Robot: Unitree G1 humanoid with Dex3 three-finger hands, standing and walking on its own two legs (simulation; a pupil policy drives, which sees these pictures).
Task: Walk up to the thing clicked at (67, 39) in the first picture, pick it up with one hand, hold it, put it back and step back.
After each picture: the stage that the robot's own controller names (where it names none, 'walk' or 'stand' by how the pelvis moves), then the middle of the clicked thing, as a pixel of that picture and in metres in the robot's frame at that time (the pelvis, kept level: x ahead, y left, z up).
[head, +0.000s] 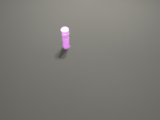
stand; (65, 38) +1.35 +0.19 -0.65
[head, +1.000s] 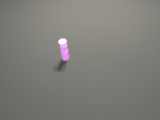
walk; (64, 50) +1.22 +0.30 -0.65
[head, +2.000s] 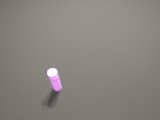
walk; (55, 80) +0.73 +0.30 -0.65
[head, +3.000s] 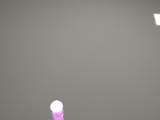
walk; (57, 113) +0.49 +0.18 -0.63
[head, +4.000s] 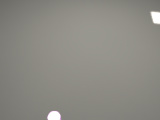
stand; out of the picture +0.43 +0.19 -0.65
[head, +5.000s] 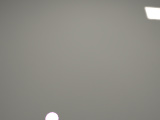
stand; out of the picture +0.41 +0.21 -0.66
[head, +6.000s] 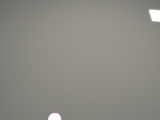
stand; out of the picture +0.41 +0.19 -0.66
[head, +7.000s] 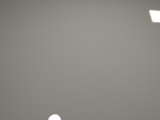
stand; out of the picture +0.40 +0.19 -0.66
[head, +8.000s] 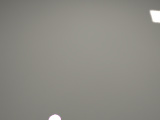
stand; out of the picture +0.40 +0.19 -0.66
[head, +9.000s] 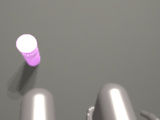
go down; (30, 52) +0.48 +0.19 -0.33
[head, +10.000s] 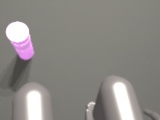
go down; (22, 44) +0.50 +0.20 -0.27
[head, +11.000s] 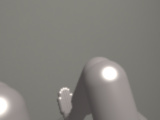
close in; out of the picture +0.49 +0.25 -0.17
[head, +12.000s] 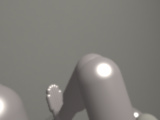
close; out of the picture +0.48 +0.27 -0.17
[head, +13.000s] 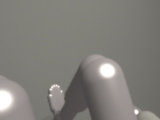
lift; out of the picture +0.42 +0.24 -0.17
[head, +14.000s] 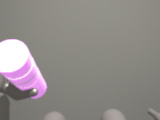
lift; (26, 76) +0.33 +0.17 +0.04
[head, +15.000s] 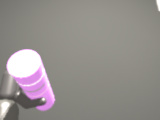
hold; (36, 86) +0.30 +0.15 +0.07
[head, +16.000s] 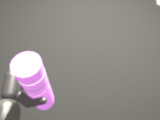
hold; (37, 86) +0.31 +0.15 +0.04
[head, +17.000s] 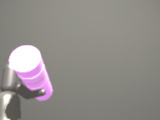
crouch; (36, 78) +0.34 +0.15 +0.01
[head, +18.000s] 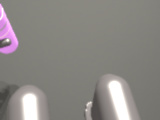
lower; out of the picture +0.48 +0.20 -0.03
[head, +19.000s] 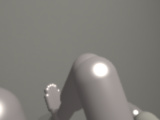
lower; out of the picture +0.46 +0.26 -0.17
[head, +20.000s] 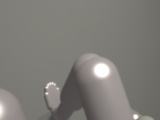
lower; out of the picture +0.47 +0.26 -0.18
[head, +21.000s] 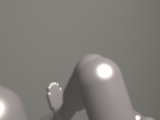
lower; out of the picture +0.46 +0.27 -0.18
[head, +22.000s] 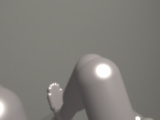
lower; out of the picture +0.46 +0.27 -0.17
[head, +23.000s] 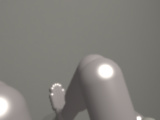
draw back; out of the picture +0.46 +0.24 -0.18
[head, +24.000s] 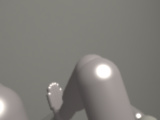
rise; out of the picture +0.46 +0.24 -0.18
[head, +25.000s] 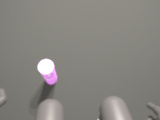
walk; (49, 73) +0.45 +0.16 -0.41
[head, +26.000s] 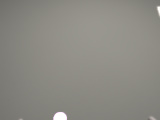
stand; out of the picture +0.40 +0.14 -0.59
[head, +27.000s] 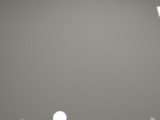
stand; out of the picture +0.40 +0.14 -0.60
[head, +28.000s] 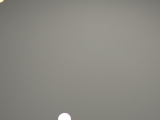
stand; out of the picture +0.41 +0.13 -0.64
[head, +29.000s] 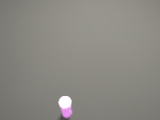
walk; (66, 108) +0.44 +0.10 -0.63
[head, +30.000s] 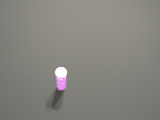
walk; (61, 79) +0.63 +0.13 -0.64
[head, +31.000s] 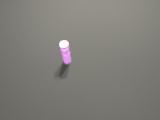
walk; (65, 53) +0.97 +0.23 -0.63
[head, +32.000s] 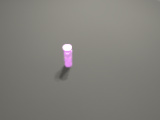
stand; (67, 56) +1.05 +0.15 -0.65
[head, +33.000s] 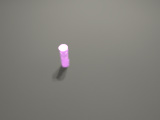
stand; (64, 56) +1.06 +0.19 -0.66
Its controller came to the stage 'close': yes
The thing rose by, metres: 0.71
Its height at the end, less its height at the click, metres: +0.00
